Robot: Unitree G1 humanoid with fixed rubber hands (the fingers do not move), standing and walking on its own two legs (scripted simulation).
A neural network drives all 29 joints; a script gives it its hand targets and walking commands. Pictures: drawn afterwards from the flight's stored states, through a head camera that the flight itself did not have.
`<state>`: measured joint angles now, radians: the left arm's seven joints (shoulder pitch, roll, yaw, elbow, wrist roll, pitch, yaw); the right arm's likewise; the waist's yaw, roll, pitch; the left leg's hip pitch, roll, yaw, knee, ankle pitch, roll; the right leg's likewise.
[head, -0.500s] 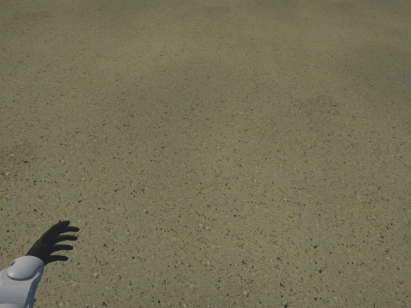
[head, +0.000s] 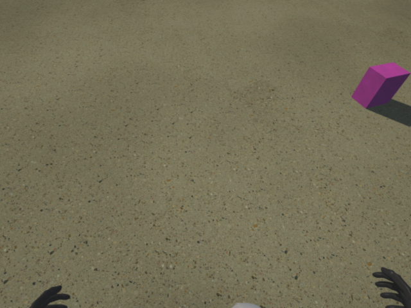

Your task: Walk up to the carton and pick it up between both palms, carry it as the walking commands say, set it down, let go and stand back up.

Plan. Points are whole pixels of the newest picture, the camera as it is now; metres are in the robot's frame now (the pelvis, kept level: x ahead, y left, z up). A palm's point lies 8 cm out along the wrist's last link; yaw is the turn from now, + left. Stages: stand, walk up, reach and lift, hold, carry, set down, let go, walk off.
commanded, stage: walk up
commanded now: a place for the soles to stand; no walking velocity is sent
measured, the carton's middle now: (379, 85) +1.88 -1.41 -0.63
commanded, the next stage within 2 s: none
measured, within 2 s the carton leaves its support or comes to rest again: neither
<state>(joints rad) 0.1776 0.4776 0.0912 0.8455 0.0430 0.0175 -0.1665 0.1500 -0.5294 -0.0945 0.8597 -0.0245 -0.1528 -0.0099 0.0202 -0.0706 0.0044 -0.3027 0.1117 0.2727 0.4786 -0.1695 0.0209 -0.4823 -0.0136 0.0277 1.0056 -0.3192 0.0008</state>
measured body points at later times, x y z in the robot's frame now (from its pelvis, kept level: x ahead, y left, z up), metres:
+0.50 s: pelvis +0.26 -0.14 +0.00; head +0.28 -0.17 +0.45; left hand +0.43 +0.17 -0.08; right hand +0.32 -0.51 -0.10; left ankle +0.28 +0.02 -0.67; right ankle +0.26 -0.23 -0.73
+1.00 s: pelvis +0.53 -0.24 +0.00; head +0.55 -0.23 +0.45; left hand +0.83 -0.01 -0.09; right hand +0.42 -0.62 -0.05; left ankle +0.58 -0.12 -0.73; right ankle +0.59 -0.44 -0.69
